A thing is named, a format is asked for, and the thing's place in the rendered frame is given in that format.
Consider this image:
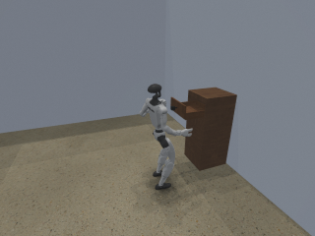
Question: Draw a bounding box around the cabinet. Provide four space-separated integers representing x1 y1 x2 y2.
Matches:
184 87 237 171

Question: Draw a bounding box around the left robot hand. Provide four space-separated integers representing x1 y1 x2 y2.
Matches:
159 99 166 106

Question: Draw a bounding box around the robot right thigh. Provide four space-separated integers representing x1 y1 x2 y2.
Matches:
159 136 175 166

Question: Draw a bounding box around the right robot hand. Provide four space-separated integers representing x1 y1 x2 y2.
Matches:
182 128 193 137

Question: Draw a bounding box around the right robot upper arm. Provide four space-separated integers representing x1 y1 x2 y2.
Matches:
158 105 168 132

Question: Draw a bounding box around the robot left thigh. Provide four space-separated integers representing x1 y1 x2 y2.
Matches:
153 133 167 157

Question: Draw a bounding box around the drawer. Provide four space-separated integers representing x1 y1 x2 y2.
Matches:
170 97 206 120

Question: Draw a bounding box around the left robot upper arm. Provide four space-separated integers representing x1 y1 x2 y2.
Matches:
139 98 152 117

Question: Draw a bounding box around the robot right forearm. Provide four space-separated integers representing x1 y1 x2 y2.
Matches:
164 126 182 137

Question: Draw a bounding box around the robot thigh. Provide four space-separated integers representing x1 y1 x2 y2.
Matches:
159 136 175 166
153 133 167 157

